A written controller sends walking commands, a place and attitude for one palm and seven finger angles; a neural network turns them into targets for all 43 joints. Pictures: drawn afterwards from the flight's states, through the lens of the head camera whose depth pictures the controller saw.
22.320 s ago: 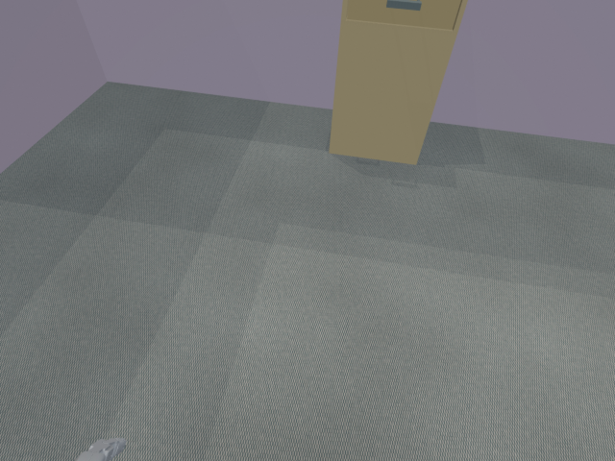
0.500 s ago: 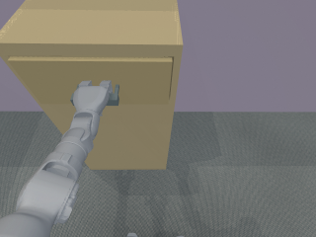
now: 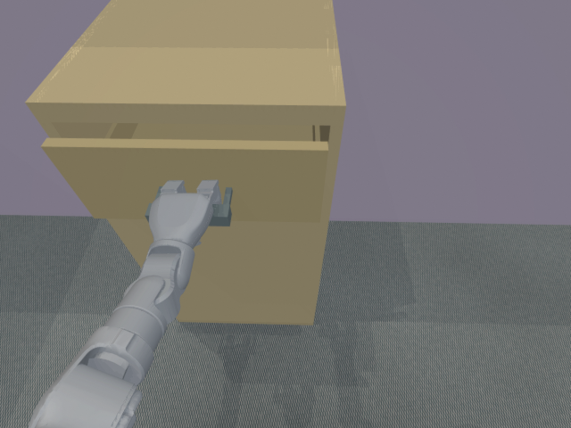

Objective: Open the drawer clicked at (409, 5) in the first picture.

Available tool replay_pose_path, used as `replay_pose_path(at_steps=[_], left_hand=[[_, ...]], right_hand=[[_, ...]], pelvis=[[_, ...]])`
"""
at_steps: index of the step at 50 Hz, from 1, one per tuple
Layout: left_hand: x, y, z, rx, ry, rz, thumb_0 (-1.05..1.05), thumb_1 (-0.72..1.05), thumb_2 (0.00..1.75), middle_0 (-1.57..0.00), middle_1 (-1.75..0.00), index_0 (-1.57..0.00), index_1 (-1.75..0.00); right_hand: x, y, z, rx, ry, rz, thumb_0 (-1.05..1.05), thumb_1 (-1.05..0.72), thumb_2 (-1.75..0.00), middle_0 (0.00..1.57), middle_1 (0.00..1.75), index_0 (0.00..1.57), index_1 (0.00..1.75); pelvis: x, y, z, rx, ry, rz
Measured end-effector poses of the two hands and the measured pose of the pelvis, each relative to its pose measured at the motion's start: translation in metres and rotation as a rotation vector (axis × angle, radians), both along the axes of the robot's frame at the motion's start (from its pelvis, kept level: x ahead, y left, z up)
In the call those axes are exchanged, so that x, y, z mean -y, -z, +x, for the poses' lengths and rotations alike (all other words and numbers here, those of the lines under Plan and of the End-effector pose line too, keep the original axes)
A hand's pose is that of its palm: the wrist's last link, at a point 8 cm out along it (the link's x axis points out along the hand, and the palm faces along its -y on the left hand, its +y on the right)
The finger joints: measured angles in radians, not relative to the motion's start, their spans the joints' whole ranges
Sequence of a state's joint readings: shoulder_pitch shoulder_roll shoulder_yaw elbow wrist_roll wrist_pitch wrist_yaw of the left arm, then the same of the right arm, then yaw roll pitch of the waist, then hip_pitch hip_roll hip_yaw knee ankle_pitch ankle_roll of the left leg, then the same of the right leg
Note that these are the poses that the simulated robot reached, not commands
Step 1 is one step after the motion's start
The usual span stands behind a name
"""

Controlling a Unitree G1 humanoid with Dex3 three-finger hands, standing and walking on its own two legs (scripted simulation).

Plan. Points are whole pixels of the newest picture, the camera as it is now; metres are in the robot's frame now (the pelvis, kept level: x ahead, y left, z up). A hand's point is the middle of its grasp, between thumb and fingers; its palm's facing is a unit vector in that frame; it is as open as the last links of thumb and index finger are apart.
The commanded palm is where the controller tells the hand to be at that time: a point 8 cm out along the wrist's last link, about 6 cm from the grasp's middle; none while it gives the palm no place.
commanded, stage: pull the drawer open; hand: left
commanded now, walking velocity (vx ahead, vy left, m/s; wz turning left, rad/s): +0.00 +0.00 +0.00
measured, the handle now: (192, 203) +0.45 +0.16 +0.04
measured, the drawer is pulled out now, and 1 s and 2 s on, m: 0.05 0.13 0.29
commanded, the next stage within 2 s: none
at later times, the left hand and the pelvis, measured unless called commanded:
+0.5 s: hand (191, 237) +0.40 +0.16 +0.01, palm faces +0.00 -0.08 -1.00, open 5.8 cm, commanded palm +0.35 +0.16 +0.07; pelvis +0.00 -0.01 +0.00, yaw -1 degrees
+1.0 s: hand (182, 275) +0.34 +0.16 +0.01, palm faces +0.01 -0.04 -1.00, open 5.7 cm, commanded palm +0.32 +0.16 +0.07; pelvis -0.01 -0.01 +0.00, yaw +2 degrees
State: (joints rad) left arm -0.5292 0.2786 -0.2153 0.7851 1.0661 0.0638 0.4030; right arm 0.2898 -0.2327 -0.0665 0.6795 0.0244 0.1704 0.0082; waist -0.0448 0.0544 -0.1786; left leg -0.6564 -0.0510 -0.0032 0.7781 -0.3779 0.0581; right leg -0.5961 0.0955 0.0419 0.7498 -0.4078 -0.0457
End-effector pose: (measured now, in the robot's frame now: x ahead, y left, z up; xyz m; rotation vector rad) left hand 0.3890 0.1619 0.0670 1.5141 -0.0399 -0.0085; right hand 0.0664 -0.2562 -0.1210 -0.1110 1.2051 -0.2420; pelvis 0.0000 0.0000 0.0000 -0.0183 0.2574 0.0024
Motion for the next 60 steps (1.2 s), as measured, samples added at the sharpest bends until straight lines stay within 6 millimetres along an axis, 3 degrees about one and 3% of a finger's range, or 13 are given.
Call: replay_pose_path(at_steps=[5,10,14,23,29,34,41,45,49,54,60], left_hand=[[0.001,0.001,0.004,-0.004,-0.010,0.034,-0.01,0.68,0.84,-0.41,-1.35,-0.42,-1.35],[0.001,0.000,0.008,-0.031,-0.027,0.033,-0.01,0.68,0.84,-0.41,-1.35,-0.42,-1.35],[0.001,-0.001,0.010,-0.046,-0.030,0.019,-0.01,0.68,0.83,-0.40,-1.35,-0.42,-1.35],[-0.001,-0.001,-0.001,-0.030,-0.016,-0.015,0.01,0.67,0.80,-0.39,-1.35,-0.42,-1.35],[-0.001,-0.001,-0.021,-0.009,-0.013,-0.020,0.01,0.67,0.81,-0.40,-1.35,-0.42,-1.35],[-0.002,-0.001,-0.042,-0.003,-0.015,-0.035,0.02,0.66,0.81,-0.41,-1.35,-0.42,-1.35],[-0.003,-0.001,-0.073,0.001,-0.022,-0.049,0.03,0.65,0.80,-0.41,-1.35,-0.42,-1.35],[-0.002,0.000,-0.075,0.013,-0.027,-0.014,0.01,0.66,0.83,-0.41,-1.35,-0.42,-1.35],[-0.002,0.000,-0.074,-0.001,-0.035,0.010,0.00,0.67,0.84,-0.41,-1.35,-0.42,-1.35],[-0.001,0.000,-0.073,-0.025,-0.042,0.016,-0.01,0.67,0.84,-0.40,-1.35,-0.42,-1.35],[-0.002,-0.001,-0.073,-0.038,-0.042,-0.001,0.00,0.67,0.82,-0.39,-1.35,-0.42,-1.35]], right_hand=[[-0.003,-0.002,0.036,0.066,-0.061,-0.016,0.00,-0.91,-0.90,0.20,0.30,0.20,0.30],[-0.006,-0.004,0.047,0.105,-0.074,-0.018,0.00,-0.91,-0.90,0.20,0.30,0.20,0.30],[-0.006,-0.004,0.038,0.096,-0.066,-0.018,0.00,-0.91,-0.90,0.20,0.30,0.20,0.30],[0.001,0.001,-0.004,0.006,0.004,0.003,0.00,-0.91,-0.90,0.20,0.30,0.20,0.30],[0.005,-0.001,-0.006,-0.007,0.020,0.016,0.01,-0.91,-0.90,0.20,0.30,0.20,0.30],[0.006,-0.008,0.019,0.057,0.004,0.019,0.01,-0.91,-0.90,0.20,0.30,0.20,0.30],[-0.001,-0.023,0.077,0.210,-0.075,0.026,0.01,-0.91,-0.90,0.20,0.30,0.20,0.30],[-0.010,-0.024,0.103,0.247,-0.151,0.016,0.01,-0.91,-0.90,0.20,0.30,0.20,0.30],[-0.020,-0.024,0.115,0.269,-0.184,0.029,0.01,-0.91,-0.90,0.20,0.30,0.20,0.30],[-0.028,-0.020,0.109,0.266,-0.191,0.051,0.01,-0.91,-0.90,0.20,0.30,0.20,0.30],[-0.023,-0.013,0.082,0.218,-0.165,0.057,0.01,-0.91,-0.90,0.20,0.30,0.20,0.30]], pelvis=[[0.001,0.003,-0.006,-0.005,-0.019,0.000],[0.003,0.004,-0.009,-0.007,-0.020,0.003],[0.006,0.004,-0.011,-0.006,-0.018,0.004],[0.007,0.001,-0.006,0.001,0.017,0.008],[0.006,-0.003,0.001,0.016,0.026,0.010],[0.006,-0.005,0.006,0.035,0.032,0.013],[0.006,-0.006,0.008,0.064,0.016,0.014],[0.007,-0.003,0.001,0.073,-0.014,0.014],[0.010,-0.002,-0.005,0.074,-0.025,0.017],[0.015,-0.001,-0.011,0.080,-0.031,0.021],[0.020,-0.002,-0.016,0.084,-0.021,0.024]])
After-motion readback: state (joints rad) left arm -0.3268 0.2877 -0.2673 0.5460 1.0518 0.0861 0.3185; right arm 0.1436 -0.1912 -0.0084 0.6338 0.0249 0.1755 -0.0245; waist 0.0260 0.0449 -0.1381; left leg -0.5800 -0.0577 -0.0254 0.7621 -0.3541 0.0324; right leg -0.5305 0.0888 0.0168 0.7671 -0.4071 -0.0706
